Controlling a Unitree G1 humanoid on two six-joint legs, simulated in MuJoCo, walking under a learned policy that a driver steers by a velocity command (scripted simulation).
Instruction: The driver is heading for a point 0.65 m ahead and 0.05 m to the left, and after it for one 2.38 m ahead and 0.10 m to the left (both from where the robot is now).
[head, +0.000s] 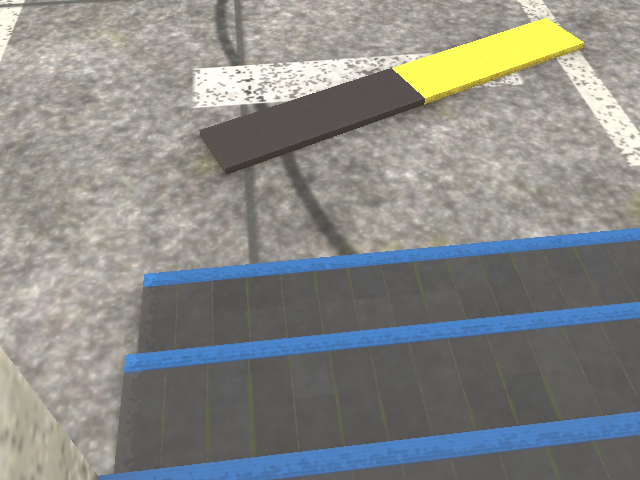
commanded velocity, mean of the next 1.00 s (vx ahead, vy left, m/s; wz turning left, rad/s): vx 0.40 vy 0.00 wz -0.13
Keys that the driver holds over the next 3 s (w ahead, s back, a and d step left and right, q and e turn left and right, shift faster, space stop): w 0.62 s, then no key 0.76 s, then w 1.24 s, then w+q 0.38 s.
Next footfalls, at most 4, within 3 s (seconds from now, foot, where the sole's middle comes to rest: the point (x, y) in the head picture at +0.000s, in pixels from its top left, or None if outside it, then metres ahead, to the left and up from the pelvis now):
0.38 left None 0.43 0.12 -0.75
0.92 right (387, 413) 0.69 -0.11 -0.86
1.32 left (292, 397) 0.73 0.11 -0.86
1.88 left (279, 413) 0.69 0.14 -0.86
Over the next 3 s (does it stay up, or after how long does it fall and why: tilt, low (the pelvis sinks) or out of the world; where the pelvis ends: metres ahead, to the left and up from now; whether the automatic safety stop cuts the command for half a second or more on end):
stays up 1.31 -0.04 -0.27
